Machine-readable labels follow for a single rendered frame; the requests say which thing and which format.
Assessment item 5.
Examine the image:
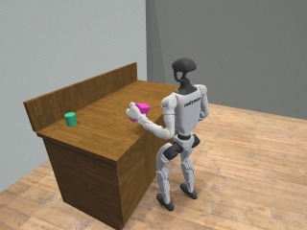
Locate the left robot hand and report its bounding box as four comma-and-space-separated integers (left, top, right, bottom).
126, 102, 146, 121

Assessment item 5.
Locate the table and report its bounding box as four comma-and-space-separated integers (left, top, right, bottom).
23, 62, 180, 230

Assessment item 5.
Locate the right robot upper arm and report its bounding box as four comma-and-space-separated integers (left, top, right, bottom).
194, 84, 210, 119

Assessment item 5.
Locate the sponge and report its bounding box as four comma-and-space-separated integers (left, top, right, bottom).
128, 103, 150, 123

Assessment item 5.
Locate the humanoid robot head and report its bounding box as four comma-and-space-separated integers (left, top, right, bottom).
172, 57, 198, 96

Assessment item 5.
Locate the robot left forearm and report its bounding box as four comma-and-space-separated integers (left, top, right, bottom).
136, 114, 171, 140

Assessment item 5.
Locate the robot left shin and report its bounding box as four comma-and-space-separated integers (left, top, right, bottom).
156, 171, 171, 204

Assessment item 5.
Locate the left robot upper arm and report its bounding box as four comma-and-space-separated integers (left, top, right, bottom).
161, 94, 177, 140

